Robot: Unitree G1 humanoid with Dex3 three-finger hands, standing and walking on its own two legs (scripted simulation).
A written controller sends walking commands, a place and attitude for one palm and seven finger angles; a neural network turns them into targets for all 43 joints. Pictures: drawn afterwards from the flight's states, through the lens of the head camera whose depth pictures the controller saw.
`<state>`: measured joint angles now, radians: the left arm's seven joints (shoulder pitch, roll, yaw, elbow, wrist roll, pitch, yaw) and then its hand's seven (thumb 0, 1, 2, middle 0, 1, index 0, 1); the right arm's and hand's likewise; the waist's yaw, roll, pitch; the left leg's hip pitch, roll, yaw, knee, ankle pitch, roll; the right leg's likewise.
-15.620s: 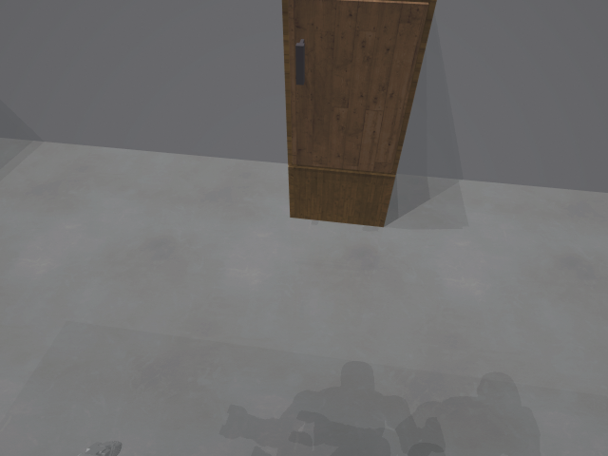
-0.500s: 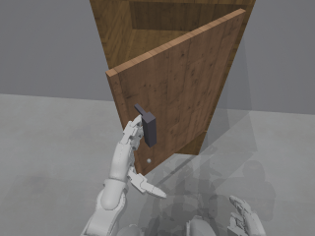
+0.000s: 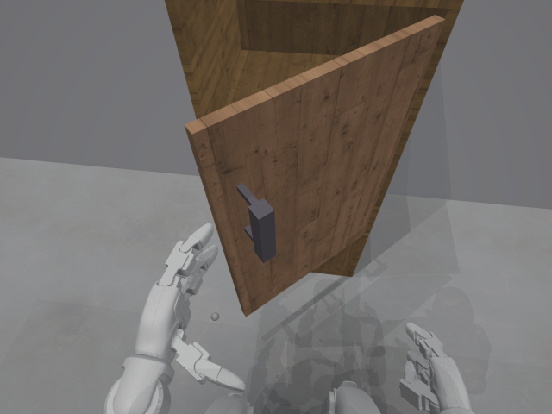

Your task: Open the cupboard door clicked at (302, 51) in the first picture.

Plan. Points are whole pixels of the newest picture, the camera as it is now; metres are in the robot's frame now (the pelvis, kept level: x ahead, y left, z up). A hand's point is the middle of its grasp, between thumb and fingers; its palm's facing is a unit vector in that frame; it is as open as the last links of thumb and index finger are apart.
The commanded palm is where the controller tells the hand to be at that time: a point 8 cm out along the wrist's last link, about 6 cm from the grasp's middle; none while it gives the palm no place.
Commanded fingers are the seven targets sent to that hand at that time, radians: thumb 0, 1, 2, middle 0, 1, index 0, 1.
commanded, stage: slide the hand sideways off the handle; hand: left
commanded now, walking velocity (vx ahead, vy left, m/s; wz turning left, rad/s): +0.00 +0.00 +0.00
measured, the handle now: (255, 223) +0.37 +0.06 +0.07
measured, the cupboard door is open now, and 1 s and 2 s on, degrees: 43 43 43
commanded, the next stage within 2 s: draw the hand back to the body in 0.16 s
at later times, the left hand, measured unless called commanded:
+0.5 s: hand (172, 321) +0.22 +0.13 +0.10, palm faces -0.10 -0.99 -0.08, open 16.3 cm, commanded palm +0.19 +0.19 +0.10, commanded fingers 0.00 -0.50 0.30 -0.15 -0.30 -0.15 -0.30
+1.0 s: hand (68, 305) +0.21 +0.21 +0.16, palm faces +0.22 -0.91 -0.35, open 14.5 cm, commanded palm +0.17 +0.26 +0.18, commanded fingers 0.00 0.13 0.57 -0.17 -0.30 -0.17 -0.30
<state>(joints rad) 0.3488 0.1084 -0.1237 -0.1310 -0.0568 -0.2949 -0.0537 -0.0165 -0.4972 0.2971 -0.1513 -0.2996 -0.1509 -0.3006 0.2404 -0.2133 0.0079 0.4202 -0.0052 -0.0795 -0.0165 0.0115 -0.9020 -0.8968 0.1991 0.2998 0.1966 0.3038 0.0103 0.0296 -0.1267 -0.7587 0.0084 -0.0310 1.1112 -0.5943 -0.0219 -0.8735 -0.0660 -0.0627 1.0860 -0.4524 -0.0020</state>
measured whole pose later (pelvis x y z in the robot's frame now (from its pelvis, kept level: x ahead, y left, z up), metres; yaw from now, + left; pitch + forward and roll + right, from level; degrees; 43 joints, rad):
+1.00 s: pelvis +0.02 +0.02 +0.06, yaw +0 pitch +2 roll -1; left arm 0.55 0.28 0.10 -0.42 -0.02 -0.04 0.09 -0.01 -0.19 0.43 -0.17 -0.30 -0.17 -0.30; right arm 0.28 -0.22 0.05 0.51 0.01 -0.16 -0.11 0.01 -0.90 -0.90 0.20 0.30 0.20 0.30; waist 0.05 0.06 -0.06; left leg -0.32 0.01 -0.02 0.74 -0.46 0.01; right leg -0.42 -0.06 -0.07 0.70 -0.32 0.03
